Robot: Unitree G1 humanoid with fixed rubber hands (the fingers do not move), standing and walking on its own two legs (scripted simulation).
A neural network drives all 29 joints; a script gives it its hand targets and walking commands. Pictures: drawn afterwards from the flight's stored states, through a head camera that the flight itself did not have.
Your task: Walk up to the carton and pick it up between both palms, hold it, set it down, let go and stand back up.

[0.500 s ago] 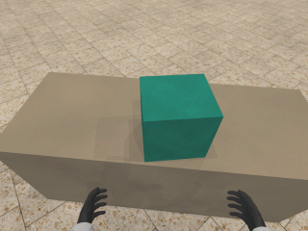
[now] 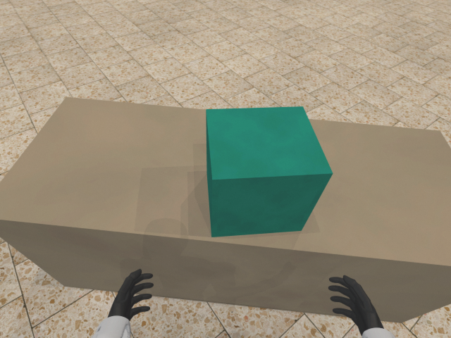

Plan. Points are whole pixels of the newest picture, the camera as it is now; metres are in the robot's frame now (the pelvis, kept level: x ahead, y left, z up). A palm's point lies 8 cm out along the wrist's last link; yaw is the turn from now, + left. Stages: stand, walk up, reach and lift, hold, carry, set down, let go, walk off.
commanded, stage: stand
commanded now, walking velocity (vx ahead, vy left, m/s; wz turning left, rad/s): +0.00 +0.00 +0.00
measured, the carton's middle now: (256, 173) +0.50 -0.06 -0.06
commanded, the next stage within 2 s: none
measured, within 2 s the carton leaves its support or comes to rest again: neither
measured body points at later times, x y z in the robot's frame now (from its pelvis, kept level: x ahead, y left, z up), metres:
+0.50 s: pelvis -0.01 +0.00 +0.00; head -0.04 +0.02 +0.45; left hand +0.13 +0.25 -0.12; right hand +0.13 -0.28 -0.08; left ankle +0.01 +0.12 -0.73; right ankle +0.00 -0.11 -0.73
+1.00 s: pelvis -0.01 +0.00 +0.00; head -0.04 +0.02 +0.45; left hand +0.11 +0.25 -0.13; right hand +0.13 -0.28 -0.08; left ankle +0.01 +0.12 -0.73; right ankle +0.00 -0.11 -0.73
